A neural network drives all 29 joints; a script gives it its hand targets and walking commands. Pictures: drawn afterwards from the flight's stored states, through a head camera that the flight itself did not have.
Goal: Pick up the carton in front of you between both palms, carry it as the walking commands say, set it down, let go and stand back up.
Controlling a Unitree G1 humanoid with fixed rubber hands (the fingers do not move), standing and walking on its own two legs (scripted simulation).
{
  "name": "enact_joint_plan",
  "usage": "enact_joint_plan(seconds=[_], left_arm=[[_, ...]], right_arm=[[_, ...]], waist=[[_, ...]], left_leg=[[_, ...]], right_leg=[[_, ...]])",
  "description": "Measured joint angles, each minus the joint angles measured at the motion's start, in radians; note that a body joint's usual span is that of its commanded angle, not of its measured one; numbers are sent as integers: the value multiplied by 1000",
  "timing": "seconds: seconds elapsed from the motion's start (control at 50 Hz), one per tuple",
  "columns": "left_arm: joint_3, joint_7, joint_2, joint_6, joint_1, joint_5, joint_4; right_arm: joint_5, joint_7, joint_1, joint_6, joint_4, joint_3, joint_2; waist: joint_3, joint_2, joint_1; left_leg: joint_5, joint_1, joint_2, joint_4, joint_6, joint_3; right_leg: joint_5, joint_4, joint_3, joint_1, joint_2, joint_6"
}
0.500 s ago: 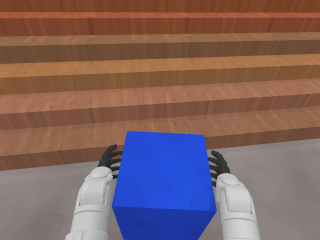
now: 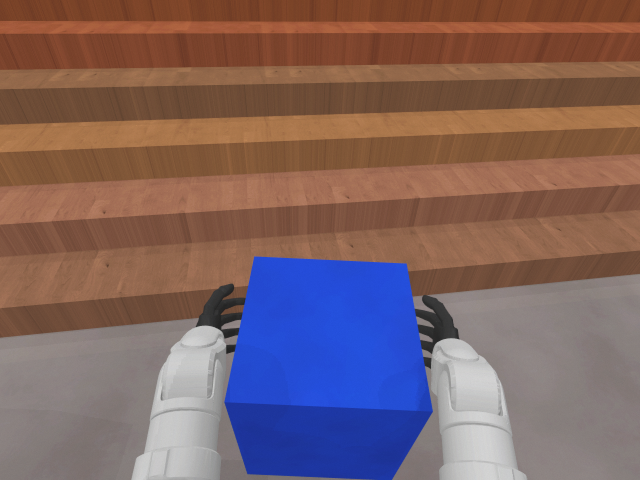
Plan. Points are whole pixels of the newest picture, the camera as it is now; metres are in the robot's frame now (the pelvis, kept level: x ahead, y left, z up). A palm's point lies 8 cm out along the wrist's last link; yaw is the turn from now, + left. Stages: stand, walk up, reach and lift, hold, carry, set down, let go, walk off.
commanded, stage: hold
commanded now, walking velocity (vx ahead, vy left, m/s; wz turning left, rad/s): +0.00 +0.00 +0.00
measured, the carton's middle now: (324, 371) +0.30 +0.00 -0.02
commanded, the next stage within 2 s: carry in 0.68 s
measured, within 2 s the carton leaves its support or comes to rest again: neither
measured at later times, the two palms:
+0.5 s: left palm (210, 338) +0.29 +0.15 +0.05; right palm (443, 351) +0.29 -0.15 +0.05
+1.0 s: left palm (207, 302) +0.34 +0.17 +0.07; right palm (427, 308) +0.35 -0.13 +0.07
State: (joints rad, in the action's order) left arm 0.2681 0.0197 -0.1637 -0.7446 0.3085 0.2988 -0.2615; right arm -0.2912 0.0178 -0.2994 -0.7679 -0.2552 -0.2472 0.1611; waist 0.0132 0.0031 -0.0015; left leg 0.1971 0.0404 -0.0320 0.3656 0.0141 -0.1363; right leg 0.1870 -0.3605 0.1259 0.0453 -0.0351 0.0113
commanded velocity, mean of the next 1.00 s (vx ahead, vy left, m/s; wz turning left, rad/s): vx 0.18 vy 0.00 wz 0.00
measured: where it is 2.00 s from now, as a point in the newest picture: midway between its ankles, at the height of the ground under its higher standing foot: (305, 410)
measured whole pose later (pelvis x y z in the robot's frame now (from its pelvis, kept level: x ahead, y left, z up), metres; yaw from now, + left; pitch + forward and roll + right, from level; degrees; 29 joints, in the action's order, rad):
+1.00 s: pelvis +0.07 +0.01 -0.02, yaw +1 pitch +4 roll +0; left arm 0.12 -0.07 -0.13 -1.00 0.19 0.15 0.11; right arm -0.13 -0.05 -0.19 -1.01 0.10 -0.13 0.11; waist -0.18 -0.02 0.00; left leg 0.38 0.27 0.02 0.59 0.02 0.01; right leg 0.40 -0.60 0.02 0.27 0.04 0.02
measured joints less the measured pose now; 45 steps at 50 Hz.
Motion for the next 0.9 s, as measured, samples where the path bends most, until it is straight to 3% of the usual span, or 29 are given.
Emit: enact_joint_plan(seconds=[0.66, 0.72, 0.78, 0.9], left_arm=[[-29, -7, 7, -10, -27, -12, 25], [-33, -10, 8, -13, -30, -18, 32], [-55, -21, 13, -26, -51, -41, 74], [-109, -56, 22, -119, -90, -106, 245]], right_arm=[[9, -4, 28, -9, 27, 25, -7], [15, -6, 32, -11, 34, 27, -8], [40, -17, 52, -24, 76, 46, -13], [109, -46, 95, -113, 248, 88, -27]], waist=[[-1, -1, 3], [-49, -2, 2], [-97, -3, 4], [-159, -2, 6]], left_leg=[[-4, -12, -1, -18, -3, 4], [40, 67, 3, 45, -2, 19], [142, 139, 21, 101, -3, 52], [177, 237, 48, 209, -1, 96]], right_leg=[[-3, 18, -3, -13, 4, 1], [44, -48, -19, 67, 9, 3], [152, -106, -58, 138, 26, 0], [134, -179, -110, 218, 51, 1]])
